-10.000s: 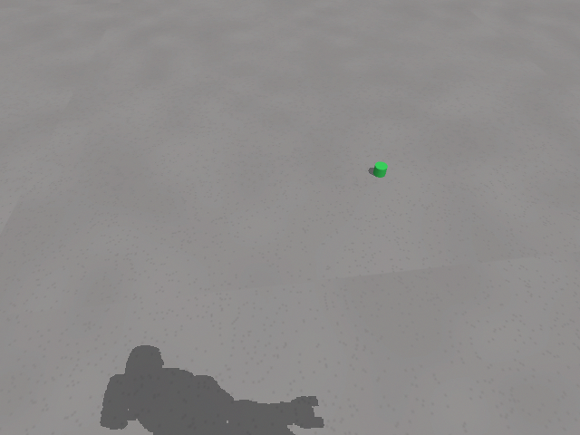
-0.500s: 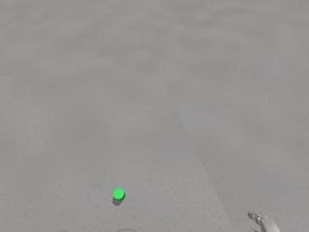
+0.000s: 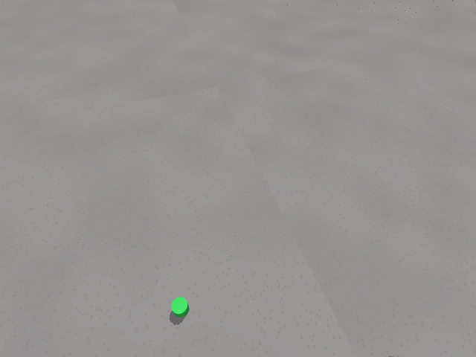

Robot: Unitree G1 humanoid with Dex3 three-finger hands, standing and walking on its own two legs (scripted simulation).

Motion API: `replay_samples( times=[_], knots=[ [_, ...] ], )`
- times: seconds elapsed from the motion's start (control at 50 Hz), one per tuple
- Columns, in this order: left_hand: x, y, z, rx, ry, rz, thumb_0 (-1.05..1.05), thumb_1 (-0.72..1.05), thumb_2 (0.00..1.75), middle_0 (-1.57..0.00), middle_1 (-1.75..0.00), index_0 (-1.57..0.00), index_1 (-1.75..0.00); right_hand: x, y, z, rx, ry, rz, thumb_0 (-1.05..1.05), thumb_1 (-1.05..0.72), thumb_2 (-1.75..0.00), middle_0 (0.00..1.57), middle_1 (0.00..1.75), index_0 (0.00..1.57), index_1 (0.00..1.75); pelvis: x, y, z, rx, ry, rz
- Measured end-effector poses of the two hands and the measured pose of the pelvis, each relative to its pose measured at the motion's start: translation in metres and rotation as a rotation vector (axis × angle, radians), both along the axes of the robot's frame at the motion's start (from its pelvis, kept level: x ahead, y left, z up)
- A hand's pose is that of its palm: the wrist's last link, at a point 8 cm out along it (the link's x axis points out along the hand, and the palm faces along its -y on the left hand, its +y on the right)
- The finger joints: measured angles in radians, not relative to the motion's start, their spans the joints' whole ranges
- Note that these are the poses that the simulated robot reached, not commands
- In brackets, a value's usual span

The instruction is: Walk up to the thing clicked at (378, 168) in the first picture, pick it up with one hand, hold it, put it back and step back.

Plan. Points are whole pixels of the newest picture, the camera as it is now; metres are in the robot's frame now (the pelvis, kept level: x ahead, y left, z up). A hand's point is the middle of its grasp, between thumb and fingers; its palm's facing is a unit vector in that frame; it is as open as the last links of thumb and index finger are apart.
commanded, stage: walk up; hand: left
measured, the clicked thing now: (180, 307) +0.39 +0.24 -0.76
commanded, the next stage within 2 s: none
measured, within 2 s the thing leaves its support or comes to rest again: neither
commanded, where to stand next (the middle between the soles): +0.02 -0.01 m, yaw +0 degrees
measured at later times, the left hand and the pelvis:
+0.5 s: hand out of the picture +0.05 +0.26 -0.16, palm faces +0.00 -0.94 -0.33, open 7.4 cm; pelvis +0.00 +0.01 +0.00, yaw +1 degrees
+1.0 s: hand out of the picture +0.07 +0.25 -0.16, palm faces -0.01 -0.94 -0.34, open 7.4 cm; pelvis +0.00 +0.00 +0.00, yaw +0 degrees
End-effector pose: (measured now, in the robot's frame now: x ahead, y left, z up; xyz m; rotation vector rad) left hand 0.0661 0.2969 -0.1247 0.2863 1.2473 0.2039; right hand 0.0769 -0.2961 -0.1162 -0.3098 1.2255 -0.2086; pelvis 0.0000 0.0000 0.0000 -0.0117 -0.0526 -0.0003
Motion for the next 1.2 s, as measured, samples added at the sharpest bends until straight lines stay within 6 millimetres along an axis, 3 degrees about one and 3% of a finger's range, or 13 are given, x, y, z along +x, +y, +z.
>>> replay_samples(
  times=[0.18,0.42,0.66,0.98,1.12,1.2],
  knots=[
    [-0.013,0.007,-0.004,-0.004,0.033,-0.001,0.01,0.91,0.90,-0.20,-0.30,-0.20,-0.30,-0.017,0.007,-0.002,0.001,0.029,-0.021,0.01,-0.90,-0.89,0.20,0.30,0.20,0.30,-0.003,0.007,0.000,0.002,0.010,0.001],
    [-0.025,0.009,-0.001,0.010,0.046,0.012,0.01,0.91,0.90,-0.20,-0.30,-0.20,-0.30,-0.004,0.011,-0.004,0.018,-0.006,-0.003,0.01,-0.90,-0.89,0.20,0.30,0.20,0.30,-0.004,0.006,-0.001,0.001,0.012,0.007],
    [-0.019,0.004,0.001,0.014,0.025,0.011,0.01,0.91,0.90,-0.20,-0.30,-0.20,-0.30,0.008,0.005,-0.002,0.015,-0.025,0.018,0.01,-0.90,-0.89,0.20,0.30,0.20,0.30,-0.003,0.001,-0.001,0.001,0.013,0.012],
    [-0.004,-0.002,0.002,0.013,0.006,-0.003,0.01,0.91,0.90,-0.20,-0.30,-0.20,-0.30,0.002,-0.003,-0.003,0.009,-0.007,0.002,0.01,-0.90,-0.89,0.20,0.30,0.20,0.30,0.001,-0.004,-0.001,0.003,0.013,0.009],
    [-0.003,0.005,-0.001,0.051,-0.013,-0.004,0.01,0.91,0.90,-0.20,-0.30,-0.20,-0.30,-0.005,-0.016,-0.010,-0.008,-0.004,-0.013,0.01,-0.90,-0.89,0.20,0.30,0.20,0.30,-0.020,-0.008,-0.011,0.014,0.023,0.011],
    [-0.017,0.004,-0.001,0.086,-0.021,-0.002,0.01,0.91,0.90,-0.20,-0.30,-0.20,-0.30,-0.008,-0.031,-0.018,-0.021,-0.024,0.003,0.01,-0.90,-0.89,0.20,0.30,0.20,0.30,-0.037,-0.018,-0.020,0.018,0.027,0.011]
  ],
)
